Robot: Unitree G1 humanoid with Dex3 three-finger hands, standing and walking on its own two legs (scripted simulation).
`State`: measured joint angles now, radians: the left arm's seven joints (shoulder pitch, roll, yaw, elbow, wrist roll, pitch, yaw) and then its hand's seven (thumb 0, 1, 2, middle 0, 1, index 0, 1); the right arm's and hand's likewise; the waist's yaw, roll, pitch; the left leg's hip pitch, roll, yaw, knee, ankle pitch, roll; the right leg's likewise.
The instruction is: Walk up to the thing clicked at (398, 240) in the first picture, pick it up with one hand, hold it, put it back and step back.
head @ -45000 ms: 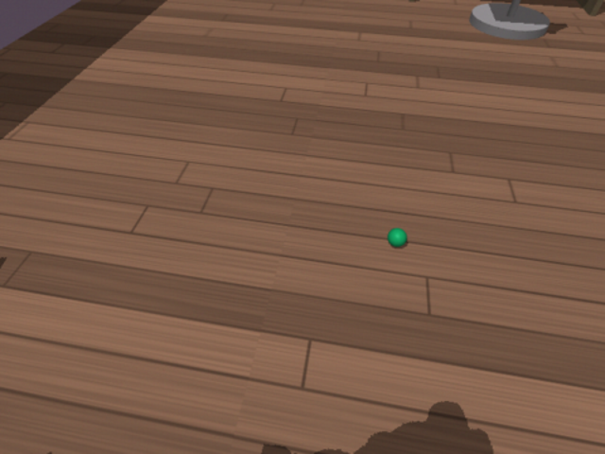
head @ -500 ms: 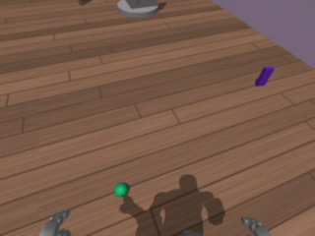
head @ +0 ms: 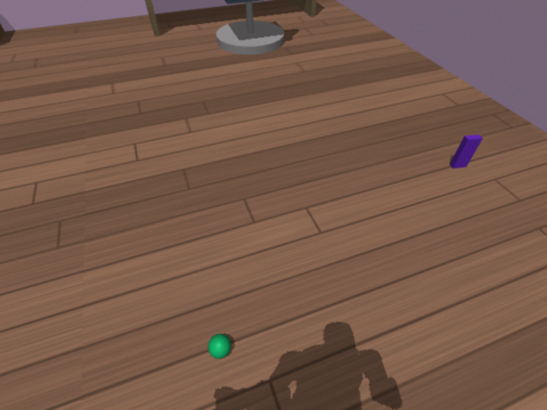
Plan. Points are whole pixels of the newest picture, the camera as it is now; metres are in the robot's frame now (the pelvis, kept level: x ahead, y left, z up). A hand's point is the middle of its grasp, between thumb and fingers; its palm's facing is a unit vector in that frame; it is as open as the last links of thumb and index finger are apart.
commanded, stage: stand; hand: left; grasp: from above
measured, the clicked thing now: (219, 346) +0.46 +0.19 -0.74
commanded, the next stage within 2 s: step back in 1.78 s
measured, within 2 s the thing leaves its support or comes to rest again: neither
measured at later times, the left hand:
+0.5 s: hand out of the picture +0.04 +0.23 -0.16, palm faces +0.03 -0.94 -0.34, open 7.4 cm
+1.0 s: hand out of the picture +0.08 +0.23 -0.15, palm faces +0.02 -0.94 -0.33, open 7.4 cm
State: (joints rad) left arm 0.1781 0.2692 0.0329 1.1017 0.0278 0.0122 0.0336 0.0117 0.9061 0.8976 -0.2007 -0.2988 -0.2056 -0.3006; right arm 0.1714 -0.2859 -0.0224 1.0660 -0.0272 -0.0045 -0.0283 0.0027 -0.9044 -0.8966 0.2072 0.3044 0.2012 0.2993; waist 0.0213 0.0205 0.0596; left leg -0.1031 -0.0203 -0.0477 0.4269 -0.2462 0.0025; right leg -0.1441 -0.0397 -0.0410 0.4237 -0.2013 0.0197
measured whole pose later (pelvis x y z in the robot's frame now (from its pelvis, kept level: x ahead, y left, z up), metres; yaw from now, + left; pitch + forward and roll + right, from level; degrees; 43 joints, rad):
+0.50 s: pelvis +0.00 -0.01 +0.00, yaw +0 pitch -4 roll +0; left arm 0.14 0.30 0.04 1.18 0.02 0.01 0.02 0.01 0.91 0.90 -0.20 -0.30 -0.21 -0.30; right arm 0.16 -0.32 -0.02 1.13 -0.02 0.00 -0.02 0.00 -0.91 -0.90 0.21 0.30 0.20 0.30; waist 0.01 0.02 0.07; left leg -0.08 -0.01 -0.05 0.35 -0.20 -0.01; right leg -0.13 -0.03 -0.05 0.36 -0.16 0.01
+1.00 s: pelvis +0.01 -0.01 +0.01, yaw +0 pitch -3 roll +0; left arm 0.09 0.30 0.03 1.17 0.01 0.00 0.01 0.01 0.91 0.90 -0.20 -0.30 -0.21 -0.30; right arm 0.12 -0.33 0.00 1.13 -0.02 -0.01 -0.02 0.00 -0.91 -0.90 0.21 0.30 0.20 0.30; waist 0.01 0.02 0.06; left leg -0.06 0.00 -0.05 0.33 -0.21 -0.02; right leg -0.11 -0.02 -0.04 0.34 -0.17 0.00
